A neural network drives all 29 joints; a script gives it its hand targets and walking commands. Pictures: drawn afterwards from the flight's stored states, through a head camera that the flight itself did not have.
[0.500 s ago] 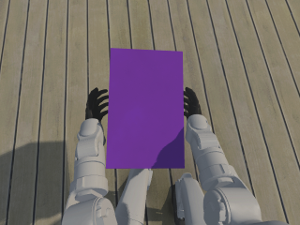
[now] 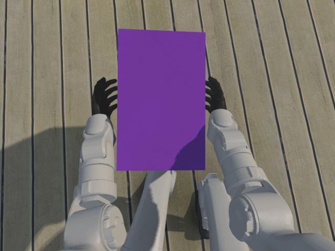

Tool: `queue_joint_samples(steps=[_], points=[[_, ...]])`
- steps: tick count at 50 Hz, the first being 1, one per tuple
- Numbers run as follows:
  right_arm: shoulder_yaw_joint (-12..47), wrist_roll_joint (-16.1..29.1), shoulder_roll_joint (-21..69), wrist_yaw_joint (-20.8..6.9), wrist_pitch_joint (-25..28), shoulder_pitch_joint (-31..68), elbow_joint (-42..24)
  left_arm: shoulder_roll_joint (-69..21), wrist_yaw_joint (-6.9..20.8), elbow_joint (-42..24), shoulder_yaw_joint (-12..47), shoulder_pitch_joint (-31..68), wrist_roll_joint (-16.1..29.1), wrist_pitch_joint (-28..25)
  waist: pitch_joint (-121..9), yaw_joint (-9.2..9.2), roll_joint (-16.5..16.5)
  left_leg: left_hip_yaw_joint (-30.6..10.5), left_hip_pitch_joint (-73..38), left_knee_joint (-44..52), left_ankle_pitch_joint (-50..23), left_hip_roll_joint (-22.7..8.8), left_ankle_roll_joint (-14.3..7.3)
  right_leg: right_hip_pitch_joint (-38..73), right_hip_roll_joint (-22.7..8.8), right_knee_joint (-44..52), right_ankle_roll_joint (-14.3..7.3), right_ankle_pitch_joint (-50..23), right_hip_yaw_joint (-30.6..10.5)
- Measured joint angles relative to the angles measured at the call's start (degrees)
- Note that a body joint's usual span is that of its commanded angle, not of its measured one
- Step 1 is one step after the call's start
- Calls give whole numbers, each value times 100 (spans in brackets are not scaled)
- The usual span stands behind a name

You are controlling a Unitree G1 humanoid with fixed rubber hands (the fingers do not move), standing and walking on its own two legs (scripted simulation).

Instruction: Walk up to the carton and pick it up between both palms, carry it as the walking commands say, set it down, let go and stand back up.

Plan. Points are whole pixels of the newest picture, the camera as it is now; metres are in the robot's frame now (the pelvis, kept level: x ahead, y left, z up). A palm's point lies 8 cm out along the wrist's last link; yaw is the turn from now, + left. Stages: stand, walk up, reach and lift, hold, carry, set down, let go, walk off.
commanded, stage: set down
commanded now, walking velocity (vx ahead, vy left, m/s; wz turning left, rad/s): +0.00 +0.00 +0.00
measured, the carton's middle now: (159, 108) +0.43 +0.13 -0.17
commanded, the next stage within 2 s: none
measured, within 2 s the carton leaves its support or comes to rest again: neither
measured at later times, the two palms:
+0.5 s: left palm (110, 112) +0.39 +0.26 -0.18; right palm (207, 110) +0.45 -0.01 -0.19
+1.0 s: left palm (120, 110) +0.42 +0.26 -0.27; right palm (203, 112) +0.47 -0.01 -0.28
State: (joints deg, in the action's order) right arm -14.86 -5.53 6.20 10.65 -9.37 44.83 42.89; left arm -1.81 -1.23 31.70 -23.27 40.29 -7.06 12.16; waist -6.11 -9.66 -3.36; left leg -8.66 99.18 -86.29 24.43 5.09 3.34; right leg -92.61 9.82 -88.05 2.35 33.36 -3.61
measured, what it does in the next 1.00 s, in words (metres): lowers itself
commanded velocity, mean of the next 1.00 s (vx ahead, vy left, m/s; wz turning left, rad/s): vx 0.00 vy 0.00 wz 0.00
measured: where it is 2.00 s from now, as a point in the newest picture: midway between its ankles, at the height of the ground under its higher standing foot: (177, 210)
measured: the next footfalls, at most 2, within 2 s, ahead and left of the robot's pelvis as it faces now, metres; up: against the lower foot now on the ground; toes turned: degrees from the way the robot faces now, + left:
none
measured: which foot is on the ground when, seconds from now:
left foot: down 0.00-1.00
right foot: down 0.00-1.00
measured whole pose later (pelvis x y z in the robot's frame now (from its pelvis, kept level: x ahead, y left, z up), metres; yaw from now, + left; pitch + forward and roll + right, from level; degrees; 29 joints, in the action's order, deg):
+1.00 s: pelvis -0.04 +0.00 -0.12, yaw -3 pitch +37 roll -6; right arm -15.8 -0.8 -0.2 13.9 -11.3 68.5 44.3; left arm 7.9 -1.4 36.8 -22.3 65.5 -6.2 14.1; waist 15.3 -10.8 -4.6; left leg -9.0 120.3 -109.4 25.2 6.5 4.8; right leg -113.6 14.8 -111.5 5.9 35.6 -2.6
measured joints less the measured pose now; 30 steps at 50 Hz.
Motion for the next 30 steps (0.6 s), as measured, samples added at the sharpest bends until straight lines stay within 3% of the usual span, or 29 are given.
queue_joint_samples(steps=[30], points=[[-384,44,-290,176,-210,1612,322,650,18,537,6,1701,-79,259,887,-28,-114,-72,1625,-1462,-27,165,119,-1613,268,-1507,222,99,84]])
